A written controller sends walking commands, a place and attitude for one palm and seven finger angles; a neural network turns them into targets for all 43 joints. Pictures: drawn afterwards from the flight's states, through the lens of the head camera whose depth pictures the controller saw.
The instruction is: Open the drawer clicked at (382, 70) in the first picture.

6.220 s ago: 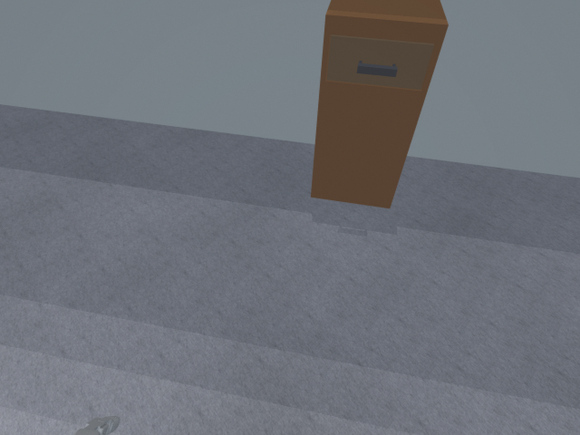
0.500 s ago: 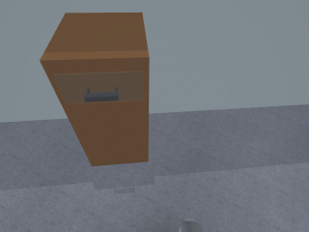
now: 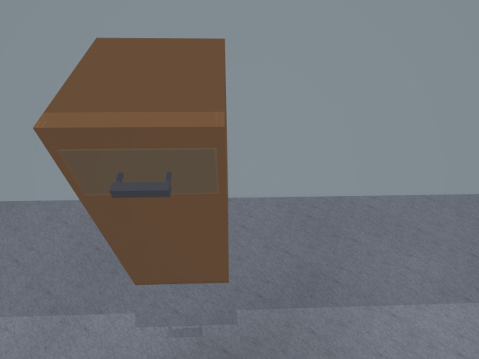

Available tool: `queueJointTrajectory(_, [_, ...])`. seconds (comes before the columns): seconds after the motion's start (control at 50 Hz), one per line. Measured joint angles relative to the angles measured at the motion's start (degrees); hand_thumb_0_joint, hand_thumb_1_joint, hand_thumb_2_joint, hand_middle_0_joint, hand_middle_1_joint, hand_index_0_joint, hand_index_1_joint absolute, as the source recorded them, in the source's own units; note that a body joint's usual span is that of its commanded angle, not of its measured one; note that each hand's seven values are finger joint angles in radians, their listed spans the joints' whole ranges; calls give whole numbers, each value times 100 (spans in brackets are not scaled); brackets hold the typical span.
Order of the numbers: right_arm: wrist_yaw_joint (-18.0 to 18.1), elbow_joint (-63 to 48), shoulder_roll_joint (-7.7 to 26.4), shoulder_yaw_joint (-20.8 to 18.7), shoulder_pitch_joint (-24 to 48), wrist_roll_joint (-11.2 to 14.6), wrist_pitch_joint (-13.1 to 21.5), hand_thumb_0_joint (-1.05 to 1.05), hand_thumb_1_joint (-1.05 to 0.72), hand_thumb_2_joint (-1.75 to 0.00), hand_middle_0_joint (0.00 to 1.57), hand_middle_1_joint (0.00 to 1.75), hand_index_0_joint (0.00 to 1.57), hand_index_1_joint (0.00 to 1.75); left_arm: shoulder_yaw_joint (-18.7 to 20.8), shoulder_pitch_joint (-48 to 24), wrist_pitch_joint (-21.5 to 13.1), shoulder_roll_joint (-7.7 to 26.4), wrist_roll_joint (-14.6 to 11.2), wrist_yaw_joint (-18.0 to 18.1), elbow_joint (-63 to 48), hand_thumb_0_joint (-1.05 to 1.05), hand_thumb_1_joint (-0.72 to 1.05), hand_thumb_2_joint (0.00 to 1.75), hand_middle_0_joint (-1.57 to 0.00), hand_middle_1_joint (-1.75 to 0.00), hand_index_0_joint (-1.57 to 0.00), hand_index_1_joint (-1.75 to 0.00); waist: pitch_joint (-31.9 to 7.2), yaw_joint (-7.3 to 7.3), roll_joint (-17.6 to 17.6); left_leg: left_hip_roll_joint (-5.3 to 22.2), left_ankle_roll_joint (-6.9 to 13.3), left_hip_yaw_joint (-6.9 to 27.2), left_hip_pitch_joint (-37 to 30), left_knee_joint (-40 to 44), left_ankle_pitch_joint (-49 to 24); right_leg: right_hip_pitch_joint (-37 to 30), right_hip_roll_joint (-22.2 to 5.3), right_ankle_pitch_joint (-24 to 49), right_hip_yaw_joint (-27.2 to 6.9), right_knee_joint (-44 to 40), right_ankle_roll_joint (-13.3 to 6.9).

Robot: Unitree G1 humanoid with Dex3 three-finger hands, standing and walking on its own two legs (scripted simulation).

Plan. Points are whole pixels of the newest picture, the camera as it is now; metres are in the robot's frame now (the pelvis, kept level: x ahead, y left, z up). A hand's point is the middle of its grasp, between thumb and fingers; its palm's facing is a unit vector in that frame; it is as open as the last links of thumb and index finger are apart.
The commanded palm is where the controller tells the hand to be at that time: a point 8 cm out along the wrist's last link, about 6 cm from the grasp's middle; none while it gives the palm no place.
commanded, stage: come to a stop and stand still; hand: left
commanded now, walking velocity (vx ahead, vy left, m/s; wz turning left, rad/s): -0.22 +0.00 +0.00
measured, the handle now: (143, 182) +0.50 +0.28 -0.06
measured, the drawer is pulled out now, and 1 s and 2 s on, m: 0.00 0.00 0.00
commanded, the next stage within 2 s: look again from close up in 0.96 s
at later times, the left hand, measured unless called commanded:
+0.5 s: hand out of the picture +0.01 +0.17 -0.16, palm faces +0.01 -0.96 -0.29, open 7.3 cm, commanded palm none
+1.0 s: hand out of the picture -0.06 +0.12 -0.17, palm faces +0.04 -0.98 -0.19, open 7.3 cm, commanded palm none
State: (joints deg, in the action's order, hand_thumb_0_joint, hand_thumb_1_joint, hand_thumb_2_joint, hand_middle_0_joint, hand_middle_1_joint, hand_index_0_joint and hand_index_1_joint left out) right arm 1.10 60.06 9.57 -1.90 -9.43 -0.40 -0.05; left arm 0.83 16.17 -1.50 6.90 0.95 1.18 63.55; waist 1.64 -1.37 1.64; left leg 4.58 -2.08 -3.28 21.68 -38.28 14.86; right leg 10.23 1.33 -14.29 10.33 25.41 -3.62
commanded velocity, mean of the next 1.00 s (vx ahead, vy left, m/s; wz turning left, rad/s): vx -0.04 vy -0.02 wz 0.00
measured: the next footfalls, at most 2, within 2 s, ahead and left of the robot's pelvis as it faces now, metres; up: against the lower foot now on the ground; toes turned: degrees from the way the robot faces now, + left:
left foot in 0.04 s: +0.09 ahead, +0.12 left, +0.00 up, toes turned +5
right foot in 0.40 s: -0.02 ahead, -0.13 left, +0.00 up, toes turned -5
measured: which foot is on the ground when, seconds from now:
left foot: up 0.00-0.02, down 0.04-0.44, up 0.46-0.62, down 0.64-1.00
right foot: down 0.00-0.12, up 0.14-0.38, down 0.40-1.00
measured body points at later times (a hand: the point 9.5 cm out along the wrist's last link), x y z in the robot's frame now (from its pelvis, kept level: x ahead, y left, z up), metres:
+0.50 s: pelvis -0.03 -0.03 +0.00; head -0.02 -0.06 +0.44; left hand +0.01 +0.22 -0.14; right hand +0.01 -0.27 -0.17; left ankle +0.03 +0.11 -0.72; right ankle -0.06 -0.13 -0.74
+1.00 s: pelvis -0.06 -0.05 +0.01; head -0.06 -0.05 +0.46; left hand -0.06 +0.17 -0.15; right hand -0.07 -0.26 -0.16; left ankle -0.05 +0.10 -0.74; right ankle -0.06 -0.13 -0.74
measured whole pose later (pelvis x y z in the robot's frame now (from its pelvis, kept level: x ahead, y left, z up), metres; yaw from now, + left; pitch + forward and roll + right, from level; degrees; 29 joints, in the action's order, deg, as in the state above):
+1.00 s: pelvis -0.06 -0.05 +0.01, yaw -1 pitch -2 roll +0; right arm 1.6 66.3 7.1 -0.1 -16.6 -0.8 -0.8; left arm 0.5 15.9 0.6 8.3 0.0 1.3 65.5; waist 1.6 0.2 0.7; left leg 3.7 -2.9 -1.3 9.1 -23.2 11.7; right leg 8.1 1.3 -13.5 4.7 23.7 -2.8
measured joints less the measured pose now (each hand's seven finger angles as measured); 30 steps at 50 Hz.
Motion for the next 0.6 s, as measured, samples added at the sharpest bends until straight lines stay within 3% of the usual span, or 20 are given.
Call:
queueJointTrajectory(0.04, [23,-20,-49,2,56,16,-5,0,-92,-90,20,30,20,29,-3,62,83,-43,-21,17,26,0,92,90,-20,-30,-20,-30,26,-27,-18,-58,70,-16,-339,569,-416,42,-26,-215,5,284,66])
queueJointTrajectory(0.14, [59,-87,-245,79,226,-10,-46,0,-92,-90,20,30,20,29,28,8,279,61,-54,82,-82,0,92,90,-20,-30,-20,-30,240,-159,-413,-328,376,-264,-517,755,-184,225,-329,-544,-261,808,293])
queueJointTrajectory(0.2, [105,-166,-258,57,342,-18,-59,-1,-92,-90,20,30,20,30,64,-101,362,127,-53,65,-164,0,91,90,-20,-30,-20,-30,355,-117,-391,-368,431,-333,-486,918,-324,589,-337,-1289,-586,1720,358])
queueJointTrajectory(0.28, [112,-221,-169,-1,446,-58,-110,-1,-92,-90,21,30,21,30,157,-221,410,240,-29,58,-306,0,91,90,-20,-30,-20,-30,419,-24,-209,-282,395,-348,-363,1026,-492,901,-290,-1596,-861,2529,417])
queueJointTrajectory(0.34, [88,-213,-90,-49,419,-81,-141,0,-92,-90,21,30,21,30,209,-285,415,356,-23,54,-410,0,91,90,-20,-30,-20,-30,393,39,-107,-189,311,-350,-277,1033,-581,813,-330,-1498,-901,2279,437])
queueJointTrajectory(0.42, [24,-129,22,-107,222,-44,-189,0,-91,-90,21,30,21,30,228,-299,320,487,6,57,-499,0,91,90,-20,-30,-20,-30,244,101,-58,-102,129,-300,-73,755,-566,260,-368,-671,-860,874,402])
queueJointTrajectory(0.5, [-33,18,164,-155,-88,-26,-360,0,-91,-90,20,30,20,29,134,-262,315,391,41,44,-463,0,91,90,-20,-30,-20,-30,56,178,55,-179,158,62,39,22,590,139,-263,-624,-718,762,200])
queueJointTrajectory(0.56, [-39,135,190,-131,-284,-29,-351,0,-91,-90,20,30,20,29,82,-244,304,311,24,34,-406,0,91,90,-20,-30,-20,-30,-68,215,-1,-202,180,158,-106,-323,565,62,-209,-475,-700,542,126])
queueJointTrajectory(0.6, [-28,198,189,-102,-411,-20,-298,1,-91,-90,20,30,20,29,40,-271,276,250,4,17,-367,0,91,90,-20,-30,-20,-30,-106,262,-10,-171,163,187,-365,-95,424,68,-148,-432,-645,492,101])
